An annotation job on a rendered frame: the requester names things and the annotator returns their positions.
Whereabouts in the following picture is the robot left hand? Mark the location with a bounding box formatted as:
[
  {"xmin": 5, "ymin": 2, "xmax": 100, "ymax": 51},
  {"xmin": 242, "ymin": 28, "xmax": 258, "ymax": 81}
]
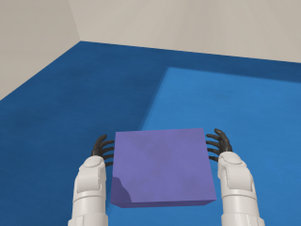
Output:
[{"xmin": 90, "ymin": 134, "xmax": 115, "ymax": 167}]

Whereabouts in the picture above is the carton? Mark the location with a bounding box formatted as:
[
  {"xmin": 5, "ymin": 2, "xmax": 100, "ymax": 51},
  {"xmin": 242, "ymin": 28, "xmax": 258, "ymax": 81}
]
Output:
[{"xmin": 110, "ymin": 128, "xmax": 217, "ymax": 208}]

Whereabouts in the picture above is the robot left forearm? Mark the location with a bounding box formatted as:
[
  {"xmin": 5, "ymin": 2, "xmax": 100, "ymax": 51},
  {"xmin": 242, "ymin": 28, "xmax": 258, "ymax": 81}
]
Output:
[{"xmin": 68, "ymin": 155, "xmax": 108, "ymax": 226}]

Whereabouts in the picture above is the robot right hand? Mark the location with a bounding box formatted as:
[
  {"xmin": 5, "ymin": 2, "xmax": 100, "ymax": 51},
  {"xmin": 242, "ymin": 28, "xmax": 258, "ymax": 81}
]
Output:
[{"xmin": 205, "ymin": 128, "xmax": 233, "ymax": 163}]

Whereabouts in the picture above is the robot right forearm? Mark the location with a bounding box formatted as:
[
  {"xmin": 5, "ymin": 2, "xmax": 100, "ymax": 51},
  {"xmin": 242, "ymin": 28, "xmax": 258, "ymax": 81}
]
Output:
[{"xmin": 217, "ymin": 152, "xmax": 265, "ymax": 226}]

